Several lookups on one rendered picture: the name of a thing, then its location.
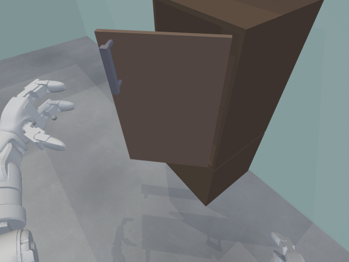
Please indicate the cupboard door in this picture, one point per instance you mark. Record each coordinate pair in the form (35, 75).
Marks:
(170, 94)

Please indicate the robot left forearm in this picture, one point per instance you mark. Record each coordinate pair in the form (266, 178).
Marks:
(12, 214)

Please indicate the right robot hand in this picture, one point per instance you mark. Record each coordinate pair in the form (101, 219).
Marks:
(286, 247)

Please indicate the handle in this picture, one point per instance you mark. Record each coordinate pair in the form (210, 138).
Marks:
(106, 57)

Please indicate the left robot hand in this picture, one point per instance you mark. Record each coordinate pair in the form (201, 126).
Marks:
(20, 111)

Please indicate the left robot upper arm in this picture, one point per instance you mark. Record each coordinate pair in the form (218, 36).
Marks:
(18, 246)

